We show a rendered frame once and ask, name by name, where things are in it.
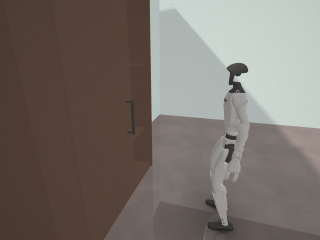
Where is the right robot foot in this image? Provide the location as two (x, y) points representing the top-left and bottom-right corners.
(205, 199), (228, 208)

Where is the robot right thigh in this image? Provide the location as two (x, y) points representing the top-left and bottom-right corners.
(210, 136), (224, 174)

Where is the wardrobe door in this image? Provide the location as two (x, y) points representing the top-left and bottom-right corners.
(8, 0), (87, 240)
(48, 0), (136, 240)

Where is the robot left upper arm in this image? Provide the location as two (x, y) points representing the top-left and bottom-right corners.
(232, 93), (250, 131)

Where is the handle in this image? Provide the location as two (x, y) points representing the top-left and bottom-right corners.
(125, 100), (135, 135)

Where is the left robot hand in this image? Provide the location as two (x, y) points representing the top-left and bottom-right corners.
(224, 160), (241, 183)

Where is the robot left forearm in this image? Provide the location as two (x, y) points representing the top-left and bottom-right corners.
(231, 125), (249, 162)

